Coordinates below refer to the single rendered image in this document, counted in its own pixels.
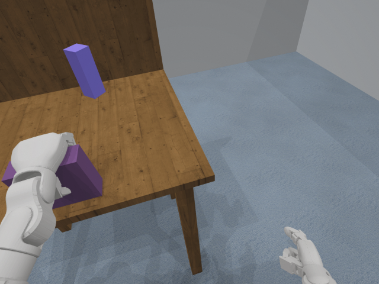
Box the sponge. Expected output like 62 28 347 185
1 144 102 209

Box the left robot hand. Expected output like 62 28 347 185
11 132 76 200

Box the right robot forearm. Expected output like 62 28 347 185
301 264 337 284

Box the right robot hand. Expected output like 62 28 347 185
279 227 323 277

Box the table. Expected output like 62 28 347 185
0 0 215 275

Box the left robot forearm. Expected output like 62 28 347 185
0 167 57 284

